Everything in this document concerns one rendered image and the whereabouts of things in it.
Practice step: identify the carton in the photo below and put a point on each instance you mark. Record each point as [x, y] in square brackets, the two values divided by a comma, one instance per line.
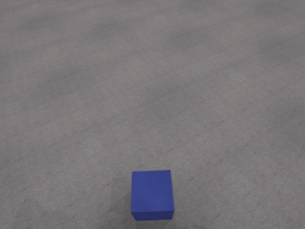
[152, 195]

